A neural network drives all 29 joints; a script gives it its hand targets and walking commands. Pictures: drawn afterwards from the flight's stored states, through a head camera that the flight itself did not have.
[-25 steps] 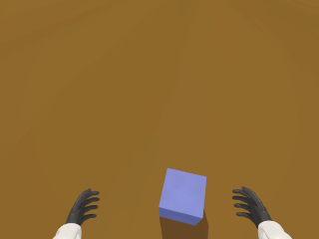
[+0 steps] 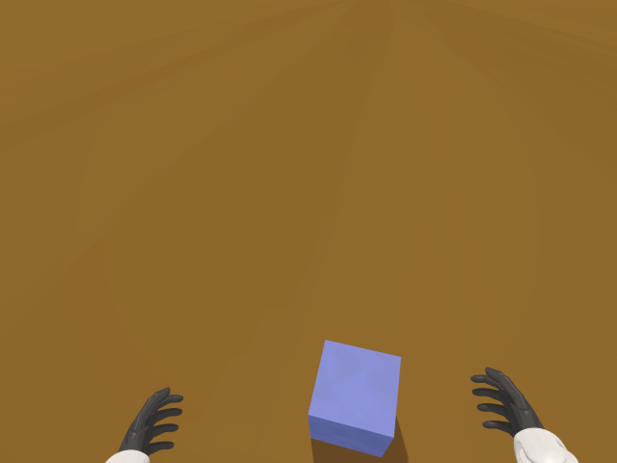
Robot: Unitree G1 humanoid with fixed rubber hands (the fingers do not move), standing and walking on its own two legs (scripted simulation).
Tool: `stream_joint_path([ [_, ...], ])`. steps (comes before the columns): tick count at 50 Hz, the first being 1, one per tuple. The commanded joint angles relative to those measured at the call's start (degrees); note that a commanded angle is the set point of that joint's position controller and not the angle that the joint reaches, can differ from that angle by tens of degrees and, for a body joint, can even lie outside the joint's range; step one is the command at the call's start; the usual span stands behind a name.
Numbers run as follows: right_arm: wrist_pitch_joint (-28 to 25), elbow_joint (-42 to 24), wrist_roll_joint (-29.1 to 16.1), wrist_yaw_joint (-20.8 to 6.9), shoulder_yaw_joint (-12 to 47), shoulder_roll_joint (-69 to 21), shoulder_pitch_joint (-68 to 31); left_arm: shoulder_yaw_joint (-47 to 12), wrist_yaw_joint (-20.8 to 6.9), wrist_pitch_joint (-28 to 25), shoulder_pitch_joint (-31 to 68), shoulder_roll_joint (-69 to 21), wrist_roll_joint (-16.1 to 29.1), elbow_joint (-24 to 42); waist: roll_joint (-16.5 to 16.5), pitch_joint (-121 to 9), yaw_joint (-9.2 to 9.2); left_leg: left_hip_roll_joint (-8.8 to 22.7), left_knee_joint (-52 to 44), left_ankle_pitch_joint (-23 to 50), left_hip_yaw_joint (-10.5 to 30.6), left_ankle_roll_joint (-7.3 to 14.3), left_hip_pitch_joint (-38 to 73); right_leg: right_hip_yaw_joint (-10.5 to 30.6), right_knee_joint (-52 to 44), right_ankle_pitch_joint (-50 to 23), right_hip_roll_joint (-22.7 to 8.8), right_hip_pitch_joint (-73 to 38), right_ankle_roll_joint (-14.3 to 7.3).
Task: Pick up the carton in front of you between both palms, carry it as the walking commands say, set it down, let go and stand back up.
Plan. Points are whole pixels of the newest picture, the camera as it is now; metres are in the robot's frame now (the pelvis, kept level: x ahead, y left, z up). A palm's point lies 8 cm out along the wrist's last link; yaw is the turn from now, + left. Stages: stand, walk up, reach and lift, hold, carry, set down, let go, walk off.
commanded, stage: stand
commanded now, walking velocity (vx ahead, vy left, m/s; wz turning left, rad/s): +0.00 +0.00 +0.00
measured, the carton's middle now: (353, 399) +0.37 -0.09 -0.64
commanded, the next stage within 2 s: none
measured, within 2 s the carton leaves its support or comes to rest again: neither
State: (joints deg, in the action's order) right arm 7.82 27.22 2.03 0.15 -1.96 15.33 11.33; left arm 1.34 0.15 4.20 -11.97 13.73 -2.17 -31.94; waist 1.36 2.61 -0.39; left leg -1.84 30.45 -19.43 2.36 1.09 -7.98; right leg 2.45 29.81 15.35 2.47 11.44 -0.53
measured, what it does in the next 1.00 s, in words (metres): stands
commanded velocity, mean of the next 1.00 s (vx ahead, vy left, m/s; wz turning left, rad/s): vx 0.00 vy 0.00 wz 0.00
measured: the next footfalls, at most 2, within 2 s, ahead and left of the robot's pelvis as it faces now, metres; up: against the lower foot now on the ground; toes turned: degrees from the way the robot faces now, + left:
none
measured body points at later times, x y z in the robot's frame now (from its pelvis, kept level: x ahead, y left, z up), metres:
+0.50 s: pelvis +0.02 -0.02 +0.00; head +0.03 -0.03 +0.45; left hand +0.14 +0.28 -0.09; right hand +0.18 -0.30 -0.10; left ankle -0.03 +0.11 -0.73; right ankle +0.01 -0.11 -0.73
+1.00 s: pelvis +0.01 -0.02 +0.01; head +0.00 -0.03 +0.46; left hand +0.11 +0.29 -0.09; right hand +0.14 -0.32 -0.11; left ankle -0.03 +0.11 -0.73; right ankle +0.01 -0.11 -0.73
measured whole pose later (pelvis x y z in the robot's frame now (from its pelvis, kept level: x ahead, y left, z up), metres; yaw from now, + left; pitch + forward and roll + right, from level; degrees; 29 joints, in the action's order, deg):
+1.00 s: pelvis +0.01 -0.02 +0.01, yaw +2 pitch -2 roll +0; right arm -0.8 52.0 1.4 1.6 0.0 21.7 9.3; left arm 2.2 0.6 -0.3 -7.5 20.2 -1.2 -55.1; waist 1.8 0.9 0.4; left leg -1.1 21.5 -14.9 4.6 -0.3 -4.4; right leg 0.4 22.0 12.1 2.7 7.7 -2.1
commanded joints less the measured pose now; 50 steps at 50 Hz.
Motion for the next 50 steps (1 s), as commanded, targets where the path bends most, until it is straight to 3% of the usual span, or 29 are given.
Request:
stream_joint_path([
  [1,-5.5,-0.1,0.5,0.6,-2.7,8.5,-2.9,4.0,1.1,-3.0,2.3,10.9,-1.2,0.5,-1.1,-0.4,0.14,3.6,-5.4,-4.2,4.4,-1.0,-5.0,4.4,-7.5,7.5,-5.1,6.0,0.3],
  [9,-7.9,6.4,0.1,0.8,-1.9,10.6,-2.5,3.9,0.9,-4.5,2.6,12.0,-0.3,-5.1,-2.2,-6.3,0.27,4.7,-3.6,14.4,5.2,-0.8,-1.3,4.3,-4.8,-13.2,-6.2,0.2,-0.9],
  [19,-8.5,11.8,-0.1,1.6,-0.8,12.5,-1.8,3.8,1.3,-4.8,2.7,14.2,0.2,-10.1,-1.6,-6.1,0.49,5.3,-4.1,20.3,5.5,-0.7,-0.7,4.4,-4.8,-21.1,-7.0,-4.0,-0.7],
  [28,-8.7,14.8,-0.4,1.9,-0.3,13.2,-2.7,3.5,1.3,-4.9,4.4,14.5,0.6,-13.6,-1.0,-5.5,0.77,5.8,-6.0,20.8,5.7,-0.6,-0.1,4.5,-6.1,-21.3,-7.2,-5.7,-0.6],
  [50,-9.4,22.3,-0.6,1.6,0.2,15.0,-4.1,2.6,0.6,-5.2,6.9,16.1,1.0,-20.7,-1.0,-2.7,0.89,7.0,-12.3,14.0,7.0,-0.2,-0.2,5.5,-11.5,-12.0,-7.8,-6.0,-0.9],
])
